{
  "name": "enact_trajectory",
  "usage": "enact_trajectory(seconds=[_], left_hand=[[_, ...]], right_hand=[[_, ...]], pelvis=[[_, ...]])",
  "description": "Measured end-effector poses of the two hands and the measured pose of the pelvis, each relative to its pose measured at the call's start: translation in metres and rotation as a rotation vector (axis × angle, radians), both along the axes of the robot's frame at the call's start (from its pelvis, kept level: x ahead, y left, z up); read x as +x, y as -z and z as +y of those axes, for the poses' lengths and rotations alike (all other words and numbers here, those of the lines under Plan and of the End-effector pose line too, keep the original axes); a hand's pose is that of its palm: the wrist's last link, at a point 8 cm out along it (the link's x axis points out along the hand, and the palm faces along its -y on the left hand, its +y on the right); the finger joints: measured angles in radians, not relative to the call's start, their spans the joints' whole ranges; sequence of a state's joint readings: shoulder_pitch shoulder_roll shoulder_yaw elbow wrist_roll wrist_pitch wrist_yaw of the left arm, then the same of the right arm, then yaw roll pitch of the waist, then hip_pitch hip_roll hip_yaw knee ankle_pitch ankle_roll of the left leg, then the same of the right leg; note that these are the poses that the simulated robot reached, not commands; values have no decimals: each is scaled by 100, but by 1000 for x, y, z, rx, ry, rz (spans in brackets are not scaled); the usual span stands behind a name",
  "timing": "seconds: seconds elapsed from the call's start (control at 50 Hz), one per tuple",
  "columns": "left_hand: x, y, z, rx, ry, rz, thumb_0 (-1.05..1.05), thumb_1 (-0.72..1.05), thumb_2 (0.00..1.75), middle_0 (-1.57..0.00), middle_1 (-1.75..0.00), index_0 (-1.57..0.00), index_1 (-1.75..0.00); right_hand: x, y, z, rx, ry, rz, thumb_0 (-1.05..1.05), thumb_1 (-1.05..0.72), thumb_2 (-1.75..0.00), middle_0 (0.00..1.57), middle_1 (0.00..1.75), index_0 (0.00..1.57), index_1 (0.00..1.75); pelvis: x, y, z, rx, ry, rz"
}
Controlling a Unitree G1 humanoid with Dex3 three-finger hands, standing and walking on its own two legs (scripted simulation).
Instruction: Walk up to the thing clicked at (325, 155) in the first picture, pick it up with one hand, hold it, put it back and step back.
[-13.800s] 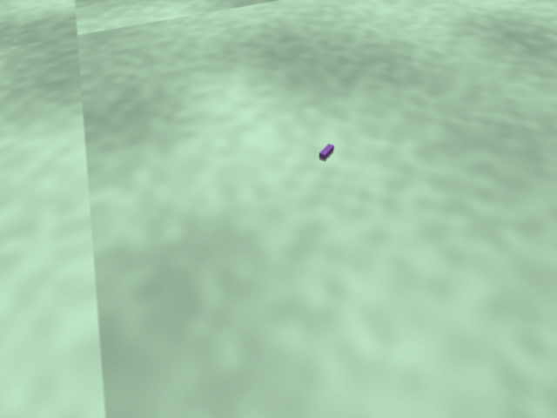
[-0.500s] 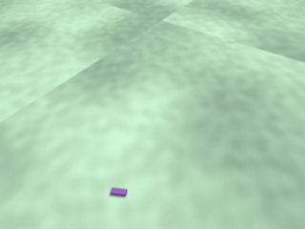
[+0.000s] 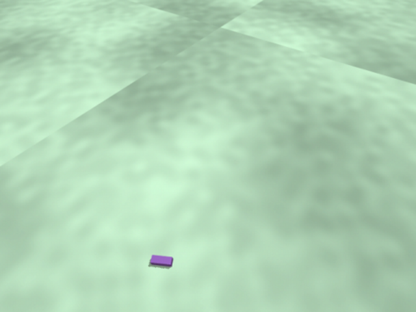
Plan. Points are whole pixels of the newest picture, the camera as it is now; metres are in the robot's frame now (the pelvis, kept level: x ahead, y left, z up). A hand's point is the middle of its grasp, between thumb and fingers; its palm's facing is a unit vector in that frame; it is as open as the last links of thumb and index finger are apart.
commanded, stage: stand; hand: left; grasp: from above
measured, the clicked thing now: (161, 260) +0.44 +0.27 -0.77
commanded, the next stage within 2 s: rise first in 0.12 s
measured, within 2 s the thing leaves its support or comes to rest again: neither
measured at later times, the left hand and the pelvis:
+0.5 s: hand (108, 303) +0.16 +0.25 -0.17, palm faces -0.02 -0.93 -0.36, open 9.5 cm; pelvis -0.01 +0.00 -0.02, yaw -1 degrees
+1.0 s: hand out of the picture +0.13 +0.27 -0.23, palm faces -0.15 -0.88 -0.45, open 12.7 cm; pelvis -0.01 +0.02 -0.09, yaw -1 degrees
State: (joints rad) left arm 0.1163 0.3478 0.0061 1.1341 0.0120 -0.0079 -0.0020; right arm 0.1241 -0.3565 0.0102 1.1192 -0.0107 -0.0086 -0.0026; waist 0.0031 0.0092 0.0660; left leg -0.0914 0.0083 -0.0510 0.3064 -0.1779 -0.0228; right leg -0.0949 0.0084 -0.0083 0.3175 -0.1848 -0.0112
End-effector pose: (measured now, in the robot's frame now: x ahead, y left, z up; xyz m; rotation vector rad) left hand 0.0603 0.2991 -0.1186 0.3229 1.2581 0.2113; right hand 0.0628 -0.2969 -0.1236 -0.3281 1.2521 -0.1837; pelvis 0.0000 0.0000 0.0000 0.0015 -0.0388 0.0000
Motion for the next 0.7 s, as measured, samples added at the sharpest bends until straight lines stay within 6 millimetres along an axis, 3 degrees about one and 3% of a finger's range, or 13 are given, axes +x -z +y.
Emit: enact_trajectory(seconds=[0.24, 0.32, 0.42, 0.48, 0.58, 0.7], left_hand=[[0, 0, -1, 2, -1, -2, 0, 90, 90, -21, -30, -20, -30], [27, 1, -6, -8, -33, -107, 0, 83, 90, -22, -35, -20, -35], [71, 11, -5, -20, 21, -156, 0, 61, 88, -23, -54, -22, -54], [88, 14, -2, -8, 57, -176, 0, 42, 87, -24, -65, -23, -65], [89, 19, 1, 28, 93, -122, 0, 8, 84, -27, -77, -25, -78], [77, 43, 3, 44, 98, -65, 0, -21, 82, -30, -81, -28, -83]], right_hand=[[0, 0, -1, 0, -2, 2, 1, -90, -90, 20, 30, 20, 30], [11, 0, 7, 5, 7, -103, 1, -90, -90, 20, 30, 20, 30], [18, 5, 24, 28, 22, -177, 1, -88, -89, 20, 30, 20, 30], [19, 8, 32, 45, 37, -206, 1, -88, -89, 20, 30, 20, 30], [22, 14, 43, 68, 46, -245, 1, -86, -89, 20, 30, 20, 30], [39, 25, 50, 69, 19, -314, 1, -87, -89, 20, 30, 20, 30]], pelvis=[[1, 0, -1, -2, -3, 0], [-6, 5, 0, -1, -10, 47], [-15, 16, -1, 1, 1, 121], [-15, 23, 1, 2, 14, 152], [-11, 31, 8, -4, 19, 180], [-11, 51, 14, -10, 21, 239]])
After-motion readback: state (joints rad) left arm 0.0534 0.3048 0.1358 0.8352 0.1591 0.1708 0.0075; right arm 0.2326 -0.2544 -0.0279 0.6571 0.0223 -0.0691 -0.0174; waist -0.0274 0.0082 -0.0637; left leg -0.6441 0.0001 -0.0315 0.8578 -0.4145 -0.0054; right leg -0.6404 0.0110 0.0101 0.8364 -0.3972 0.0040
